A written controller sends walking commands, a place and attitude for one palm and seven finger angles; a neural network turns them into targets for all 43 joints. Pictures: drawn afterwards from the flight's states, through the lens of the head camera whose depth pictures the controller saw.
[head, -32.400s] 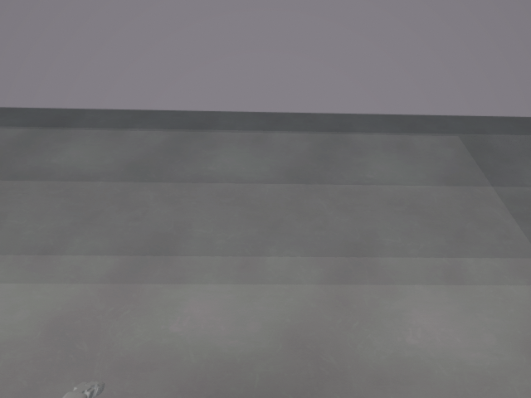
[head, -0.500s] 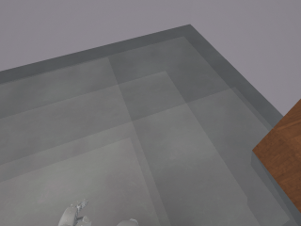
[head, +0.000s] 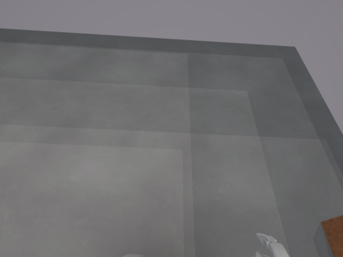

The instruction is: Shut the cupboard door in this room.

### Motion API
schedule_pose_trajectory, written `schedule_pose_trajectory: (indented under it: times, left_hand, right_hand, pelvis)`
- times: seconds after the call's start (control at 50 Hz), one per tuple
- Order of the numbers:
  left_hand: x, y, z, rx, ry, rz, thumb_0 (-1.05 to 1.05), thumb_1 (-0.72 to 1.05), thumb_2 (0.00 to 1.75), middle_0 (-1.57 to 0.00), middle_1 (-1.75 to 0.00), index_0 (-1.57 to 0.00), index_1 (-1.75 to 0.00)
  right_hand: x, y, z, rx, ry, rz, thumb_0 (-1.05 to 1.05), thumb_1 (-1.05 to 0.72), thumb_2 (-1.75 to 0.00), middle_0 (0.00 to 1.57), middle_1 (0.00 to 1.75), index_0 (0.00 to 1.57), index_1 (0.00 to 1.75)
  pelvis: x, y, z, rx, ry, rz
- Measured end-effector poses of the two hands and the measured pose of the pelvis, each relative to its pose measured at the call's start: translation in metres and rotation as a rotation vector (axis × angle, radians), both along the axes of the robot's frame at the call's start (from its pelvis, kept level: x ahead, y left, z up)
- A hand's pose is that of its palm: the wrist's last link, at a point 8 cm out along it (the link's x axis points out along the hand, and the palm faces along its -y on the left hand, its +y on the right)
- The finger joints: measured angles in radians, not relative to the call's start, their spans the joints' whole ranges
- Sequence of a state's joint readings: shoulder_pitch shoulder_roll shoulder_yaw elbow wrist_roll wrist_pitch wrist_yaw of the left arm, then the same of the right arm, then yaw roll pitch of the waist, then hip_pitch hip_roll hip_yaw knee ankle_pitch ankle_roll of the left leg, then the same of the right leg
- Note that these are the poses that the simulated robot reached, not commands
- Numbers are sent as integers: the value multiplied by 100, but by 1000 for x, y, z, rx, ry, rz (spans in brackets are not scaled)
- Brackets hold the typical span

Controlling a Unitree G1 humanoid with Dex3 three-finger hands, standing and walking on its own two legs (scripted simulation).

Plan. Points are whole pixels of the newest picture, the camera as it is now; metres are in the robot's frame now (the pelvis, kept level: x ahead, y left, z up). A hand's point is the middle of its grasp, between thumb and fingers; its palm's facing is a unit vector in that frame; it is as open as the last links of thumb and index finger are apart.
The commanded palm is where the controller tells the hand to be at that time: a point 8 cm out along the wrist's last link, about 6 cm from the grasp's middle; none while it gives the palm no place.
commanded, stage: turn or walk to find it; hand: left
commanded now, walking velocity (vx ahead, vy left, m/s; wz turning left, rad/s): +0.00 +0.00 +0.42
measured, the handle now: out of the picture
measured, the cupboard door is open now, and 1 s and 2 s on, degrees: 96 96 96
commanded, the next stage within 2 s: none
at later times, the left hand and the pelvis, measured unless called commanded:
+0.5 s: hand out of the picture +0.11 +0.19 -0.14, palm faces +0.15 -0.95 -0.28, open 7.4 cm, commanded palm none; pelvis +0.01 -0.03 +0.00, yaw +11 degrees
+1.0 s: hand out of the picture -0.09 +0.21 -0.18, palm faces +0.45 -0.86 -0.24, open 7.4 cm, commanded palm none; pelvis -0.01 +0.01 +0.01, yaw +24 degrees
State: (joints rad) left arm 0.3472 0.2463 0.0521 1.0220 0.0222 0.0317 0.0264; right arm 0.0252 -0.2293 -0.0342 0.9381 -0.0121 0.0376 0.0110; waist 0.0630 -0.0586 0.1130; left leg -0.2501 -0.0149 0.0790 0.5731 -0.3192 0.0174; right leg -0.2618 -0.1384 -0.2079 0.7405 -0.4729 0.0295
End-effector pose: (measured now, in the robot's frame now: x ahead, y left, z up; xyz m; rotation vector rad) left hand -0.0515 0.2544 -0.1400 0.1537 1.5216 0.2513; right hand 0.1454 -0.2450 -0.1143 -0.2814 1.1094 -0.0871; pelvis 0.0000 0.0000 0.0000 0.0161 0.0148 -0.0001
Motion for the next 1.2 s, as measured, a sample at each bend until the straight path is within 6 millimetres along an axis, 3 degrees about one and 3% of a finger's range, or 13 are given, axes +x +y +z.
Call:
schedule_pose_trajectory:
  times: [0.08,0.22,0.38,0.48,0.6,0.72,0.82,0.96,1.06,1.2]
  left_hand:
    - [11,13,1,-4,-24,31,1,90,90,-20,-30,-20,-30]
    - [70,20,10,-6,-212,25,1,91,90,-20,-29,-20,-30]
    - [133,4,25,21,-357,-13,0,91,90,-19,-29,-20,-30]
    - [150,-17,31,65,-425,-31,0,90,90,-20,-30,-20,-30]
    - [121,-36,40,79,-392,30,0,90,90,-20,-30,-21,-30]
    - [72,-42,34,64,-320,129,0,90,90,-20,-30,-21,-30]
    - [18,-33,19,45,-248,231,0,90,90,-20,-30,-21,-30]
    - [-57,-6,-10,23,-131,366,0,90,90,-20,-30,-21,-30]
    - [-70,8,1,19,-130,409,1,91,90,-20,-29,-20,-30]
    - [-57,19,12,44,-208,427,1,91,90,-19,-29,-20,-30]
  right_hand:
    - [11,20,14,-9,-34,33,0,-91,-90,19,30,20,30]
    - [-8,30,19,0,12,36,0,-90,-90,20,30,21,30]
    - [-55,4,0,15,144,-14,0,-90,-90,20,30,21,30]
    - [-76,-24,-24,31,231,-35,0,-90,-90,20,30,21,30]
    - [-72,-39,-26,31,285,8,0,-91,-90,19,30,20,30]
    - [-46,-30,-19,26,271,94,0,-91,-90,19,30,20,30]
    - [-7,-2,-11,0,205,197,0,-91,-90,19,30,20,30]
    - [43,57,6,-37,30,340,0,-91,-90,19,30,20,30]
    - [47,83,22,-46,0,391,0,-90,-90,20,30,20,30]
    - [31,95,20,-24,39,412,0,-90,-90,20,30,21,30]
  pelvis:
    - [1,10,8,-28,-13,32]
    - [4,12,17,-44,-23,79]
    - [8,-5,15,-31,-10,140]
    - [12,-26,4,-8,2,181]
    - [11,-35,11,12,-17,250]
    - [10,-35,15,24,-19,309]
    - [3,-24,11,10,-21,357]
    - [-10,5,0,-17,-29,410]
    - [-17,16,13,-43,-30,449]
    - [-21,21,19,-44,-25,497]
